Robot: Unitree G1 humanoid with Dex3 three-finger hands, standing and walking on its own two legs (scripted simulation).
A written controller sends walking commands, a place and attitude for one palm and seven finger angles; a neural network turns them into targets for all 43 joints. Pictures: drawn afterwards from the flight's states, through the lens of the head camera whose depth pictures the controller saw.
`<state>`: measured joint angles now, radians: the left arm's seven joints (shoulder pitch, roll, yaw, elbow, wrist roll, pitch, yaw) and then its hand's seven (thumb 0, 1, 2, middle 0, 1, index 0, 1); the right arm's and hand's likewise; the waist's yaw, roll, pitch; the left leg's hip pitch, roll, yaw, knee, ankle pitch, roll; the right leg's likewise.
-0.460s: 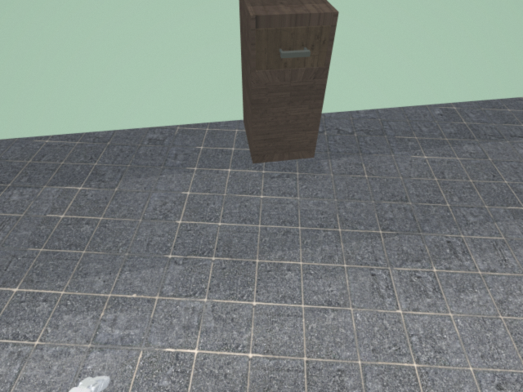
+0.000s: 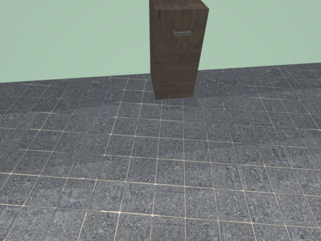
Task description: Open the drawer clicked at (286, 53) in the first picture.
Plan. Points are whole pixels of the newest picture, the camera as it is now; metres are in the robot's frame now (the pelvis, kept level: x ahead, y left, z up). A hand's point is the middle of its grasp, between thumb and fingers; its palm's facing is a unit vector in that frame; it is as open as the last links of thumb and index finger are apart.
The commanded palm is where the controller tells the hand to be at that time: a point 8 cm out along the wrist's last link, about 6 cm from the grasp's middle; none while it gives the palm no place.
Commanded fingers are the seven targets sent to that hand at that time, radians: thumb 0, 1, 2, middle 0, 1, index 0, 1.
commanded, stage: stand and wait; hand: left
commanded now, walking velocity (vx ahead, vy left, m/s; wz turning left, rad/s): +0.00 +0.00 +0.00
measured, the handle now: (181, 32) +1.50 -0.07 -0.11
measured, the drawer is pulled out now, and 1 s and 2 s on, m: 0.00 0.00 0.00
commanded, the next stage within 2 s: look at it before walking up in 0.36 s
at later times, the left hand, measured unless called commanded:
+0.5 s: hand out of the picture +0.07 +0.25 -0.16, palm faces -0.03 -0.94 -0.33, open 7.4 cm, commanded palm none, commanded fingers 0.00 0.90 0.90 -0.20 -0.30 -0.20 -0.30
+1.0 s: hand out of the picture +0.08 +0.24 -0.15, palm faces -0.04 -0.94 -0.34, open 7.4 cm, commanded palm none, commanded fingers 0.00 0.90 0.90 -0.20 -0.30 -0.20 -0.30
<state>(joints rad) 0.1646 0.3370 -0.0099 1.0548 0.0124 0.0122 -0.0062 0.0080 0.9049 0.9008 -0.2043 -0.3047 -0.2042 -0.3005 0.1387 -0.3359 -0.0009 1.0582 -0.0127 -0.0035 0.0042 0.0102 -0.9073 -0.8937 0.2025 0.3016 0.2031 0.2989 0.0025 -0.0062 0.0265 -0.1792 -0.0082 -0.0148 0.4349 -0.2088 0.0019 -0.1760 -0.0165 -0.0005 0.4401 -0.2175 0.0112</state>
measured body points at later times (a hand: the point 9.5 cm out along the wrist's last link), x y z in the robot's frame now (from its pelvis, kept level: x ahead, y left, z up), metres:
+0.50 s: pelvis +0.00 +0.00 +0.00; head +0.00 +0.00 +0.45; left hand +0.07 +0.29 -0.13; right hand +0.07 -0.30 -0.13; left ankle +0.02 +0.12 -0.74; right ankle +0.02 -0.13 -0.74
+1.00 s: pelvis +0.01 -0.01 +0.00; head +0.01 -0.01 +0.45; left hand +0.09 +0.29 -0.13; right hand +0.09 -0.30 -0.13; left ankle +0.02 +0.12 -0.74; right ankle +0.02 -0.13 -0.74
